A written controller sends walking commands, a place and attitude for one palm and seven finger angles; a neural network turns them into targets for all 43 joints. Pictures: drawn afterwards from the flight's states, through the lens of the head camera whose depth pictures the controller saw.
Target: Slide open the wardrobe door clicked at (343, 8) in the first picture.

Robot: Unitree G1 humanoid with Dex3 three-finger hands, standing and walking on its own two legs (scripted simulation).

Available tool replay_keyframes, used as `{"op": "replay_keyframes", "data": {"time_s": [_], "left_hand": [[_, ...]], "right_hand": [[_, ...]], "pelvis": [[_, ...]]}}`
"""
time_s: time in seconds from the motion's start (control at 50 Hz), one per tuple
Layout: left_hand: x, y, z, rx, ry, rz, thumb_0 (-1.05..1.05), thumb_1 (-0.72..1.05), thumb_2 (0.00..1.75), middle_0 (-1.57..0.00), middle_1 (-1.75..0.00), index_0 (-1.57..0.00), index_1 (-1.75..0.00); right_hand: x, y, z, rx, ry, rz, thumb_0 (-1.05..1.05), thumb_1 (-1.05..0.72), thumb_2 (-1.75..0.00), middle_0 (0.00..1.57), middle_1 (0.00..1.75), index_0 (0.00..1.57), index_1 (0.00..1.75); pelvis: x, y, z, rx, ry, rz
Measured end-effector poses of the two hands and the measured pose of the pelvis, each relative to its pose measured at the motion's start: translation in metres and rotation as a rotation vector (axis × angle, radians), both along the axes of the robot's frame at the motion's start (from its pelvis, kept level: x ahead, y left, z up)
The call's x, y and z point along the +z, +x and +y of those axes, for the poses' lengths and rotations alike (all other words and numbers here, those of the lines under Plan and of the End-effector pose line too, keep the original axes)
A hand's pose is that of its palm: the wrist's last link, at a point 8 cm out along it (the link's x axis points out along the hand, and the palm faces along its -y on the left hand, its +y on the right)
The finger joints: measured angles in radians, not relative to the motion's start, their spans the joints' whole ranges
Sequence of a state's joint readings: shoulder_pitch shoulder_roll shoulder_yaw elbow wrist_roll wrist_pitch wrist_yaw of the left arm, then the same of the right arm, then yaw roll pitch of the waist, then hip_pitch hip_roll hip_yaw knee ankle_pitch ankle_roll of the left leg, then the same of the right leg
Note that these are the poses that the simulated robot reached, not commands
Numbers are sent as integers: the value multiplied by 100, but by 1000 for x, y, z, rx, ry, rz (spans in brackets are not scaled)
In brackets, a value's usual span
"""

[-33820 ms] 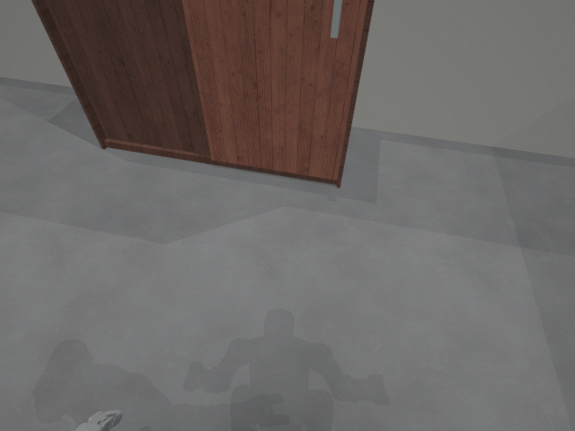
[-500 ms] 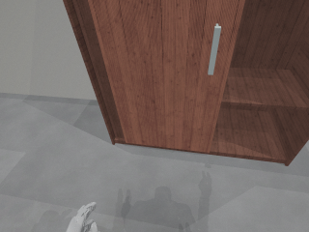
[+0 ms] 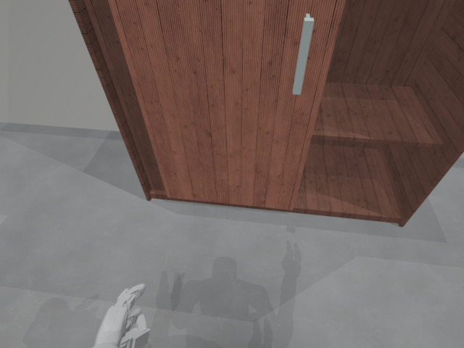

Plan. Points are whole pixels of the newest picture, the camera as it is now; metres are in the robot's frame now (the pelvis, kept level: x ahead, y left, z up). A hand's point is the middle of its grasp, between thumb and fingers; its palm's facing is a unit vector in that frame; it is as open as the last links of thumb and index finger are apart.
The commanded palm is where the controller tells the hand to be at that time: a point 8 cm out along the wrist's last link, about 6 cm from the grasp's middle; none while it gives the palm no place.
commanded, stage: let the arm hang, fingers relaxed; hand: right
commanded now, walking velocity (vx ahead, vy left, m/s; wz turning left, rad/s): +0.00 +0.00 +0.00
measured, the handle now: (301, 55) +0.87 -0.16 +0.10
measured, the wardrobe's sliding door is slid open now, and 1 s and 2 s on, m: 0.54 0.54 0.54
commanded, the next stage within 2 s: look to check the result in 1.16 s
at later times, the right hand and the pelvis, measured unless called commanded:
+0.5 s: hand out of the picture -0.01 -0.19 -0.17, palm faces -0.03 +0.99 -0.16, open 7.1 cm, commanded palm none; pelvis +0.02 -0.01 +0.01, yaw +0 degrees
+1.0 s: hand out of the picture +0.09 -0.20 -0.17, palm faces -0.06 +0.98 -0.20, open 7.3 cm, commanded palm none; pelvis +0.05 -0.03 +0.01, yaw +1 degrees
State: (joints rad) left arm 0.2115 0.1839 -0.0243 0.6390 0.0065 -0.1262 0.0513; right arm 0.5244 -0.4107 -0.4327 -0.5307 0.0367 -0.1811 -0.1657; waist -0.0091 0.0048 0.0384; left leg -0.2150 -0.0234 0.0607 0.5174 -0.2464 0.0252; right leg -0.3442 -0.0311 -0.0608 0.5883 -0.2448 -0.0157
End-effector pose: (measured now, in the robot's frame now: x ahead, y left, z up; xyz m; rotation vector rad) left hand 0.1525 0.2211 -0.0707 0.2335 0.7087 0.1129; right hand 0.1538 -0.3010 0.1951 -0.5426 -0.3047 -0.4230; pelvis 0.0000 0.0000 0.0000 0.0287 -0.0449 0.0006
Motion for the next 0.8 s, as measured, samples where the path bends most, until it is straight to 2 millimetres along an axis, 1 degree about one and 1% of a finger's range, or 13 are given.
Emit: {"op": "replay_keyframes", "data": {"time_s": [0.06, 0.08, 0.12, 0.18, 0.22, 0.26, 0.3, 0.34, 0.4, 0.46, 0.56, 0.66, 0.8], "left_hand": [[-4, 3, -1, 11, 0, 20, 1, 90, 90, -21, -30, -21, -30], [-8, 4, 0, -2, -3, 23, 1, 90, 90, -21, -30, -21, -30], [-20, 5, 6, -25, -5, 72, 1, 90, 90, -21, -30, -21, -30], [-36, 1, 18, -8, 4, 148, 1, 90, 90, -21, -30, -21, -30], [-41, -7, 24, 15, 9, 186, 1, 90, 90, -21, -30, -21, -30], [-42, -20, 29, 45, 11, 241, 1, 90, 90, -21, -30, -21, -30], [-42, -39, 31, 74, 17, 315, 1, 90, 90, -21, -30, -21, -30], [-41, -60, 32, 101, 28, 401, 1, 90, 90, -21, -30, -20, -30], [-42, -93, 29, 128, 38, 541, 1, 91, 90, -20, -30, -20, -30], [-45, -122, 23, 148, 31, 663, 1, 91, 90, -20, -30, -20, -30], [-52, -147, 6, 170, -11, 773, 1, 91, 90, -20, -30, -20, -30], [-60, -147, -14, 174, -63, 787, 1, 91, 90, -20, -30, -20, -30], [-67, -127, -27, 168, -91, 744, 2, 92, 90, -21, -30, -20, -30]], "right_hand": [[-4, 5, -4, -2, 21, 13, 2, -89, -89, 21, 31, 21, 31], [-14, 10, -7, 4, 13, 44, 1, -89, -89, 21, 31, 21, 31], [-61, 28, -17, 3, 62, 224, 1, -90, -90, 21, 31, 20, 30], [-163, 37, -23, -48, 223, 626, 0, -90, -90, 20, 30, 20, 30], [-228, 21, -10, -73, 323, 899, 1, -91, -90, 20, 30, 19, 30], [-277, -9, 14, -72, 410, 1138, 1, -91, -90, 20, 30, 19, 30], [-312, -46, 44, -51, 490, 1333, 1, -92, -89, 20, 30, 19, 30], [-334, -82, 69, -49, 568, 1477, 1, -93, -89, 20, 30, 20, 30], [-344, -121, 70, -115, 618, 1601, 1, -101, -89, 21, 30, 20, 30], [-342, -151, 67, -161, 642, 1692, 1, -100, -89, 21, 30, 21, 30], [-334, -176, 58, -234, 637, 1775, 1, -96, -89, 21, 30, 20, 30], [-329, -169, 51, -257, 612, 1781, 1, -93, -89, 20, 30, 20, 30], [-329, -126, 50, -212, 588, 1691, 1, -92, -89, 20, 30, 20, 30]], "pelvis": [[0, 5, -4, 8, 10, 7], [-2, 7, -7, 1, 14, 16], [-7, 8, -12, -10, 11, 28], [-13, 6, -15, -10, -16, 35], [-13, 5, -15, -9, -26, 31], [-9, 5, -14, -8, -26, 29], [-5, 7, -12, -6, -25, 32], [-1, 10, -11, -4, -20, 35], [5, 13, -8, -3, -11, 43], [8, 17, -9, -6, -5, 49], [11, 23, -13, -6, -6, 51], [12, 28, -17, 1, -10, 51], [12, 35, -23, 9, -17, 47]]}}
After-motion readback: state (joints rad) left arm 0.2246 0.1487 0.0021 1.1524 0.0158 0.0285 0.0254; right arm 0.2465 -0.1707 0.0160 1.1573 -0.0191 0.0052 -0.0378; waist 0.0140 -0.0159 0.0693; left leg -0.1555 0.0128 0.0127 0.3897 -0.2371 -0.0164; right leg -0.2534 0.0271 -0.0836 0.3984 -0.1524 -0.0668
